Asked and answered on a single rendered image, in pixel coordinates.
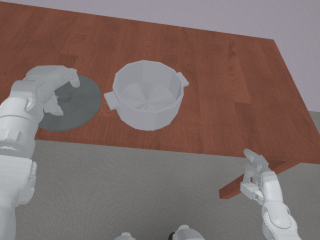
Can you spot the lid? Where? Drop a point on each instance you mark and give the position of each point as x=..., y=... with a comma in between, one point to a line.
x=84, y=105

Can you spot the robot shin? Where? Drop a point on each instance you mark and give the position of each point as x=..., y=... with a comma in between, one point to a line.
x=183, y=227
x=125, y=234

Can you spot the left robot forearm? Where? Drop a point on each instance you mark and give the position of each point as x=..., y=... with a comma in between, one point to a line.
x=21, y=113

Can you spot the right robot forearm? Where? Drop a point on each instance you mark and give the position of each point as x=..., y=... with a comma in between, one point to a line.
x=278, y=224

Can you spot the knob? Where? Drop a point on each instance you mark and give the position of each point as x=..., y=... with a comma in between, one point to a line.
x=64, y=93

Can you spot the table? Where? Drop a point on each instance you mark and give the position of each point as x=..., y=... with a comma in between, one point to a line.
x=241, y=94

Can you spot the pot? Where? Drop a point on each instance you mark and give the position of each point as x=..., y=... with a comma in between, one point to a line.
x=147, y=94

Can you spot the robot left upper arm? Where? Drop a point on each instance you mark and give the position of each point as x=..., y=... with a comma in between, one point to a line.
x=17, y=186

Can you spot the robot left hand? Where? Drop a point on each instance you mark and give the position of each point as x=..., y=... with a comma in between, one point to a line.
x=59, y=75

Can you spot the right robot shin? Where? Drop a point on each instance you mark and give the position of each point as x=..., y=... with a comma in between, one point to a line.
x=183, y=227

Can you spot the robot right hand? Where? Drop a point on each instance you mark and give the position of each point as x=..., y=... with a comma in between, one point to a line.
x=265, y=186

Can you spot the left robot shin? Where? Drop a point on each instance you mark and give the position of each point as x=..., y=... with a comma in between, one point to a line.
x=125, y=234

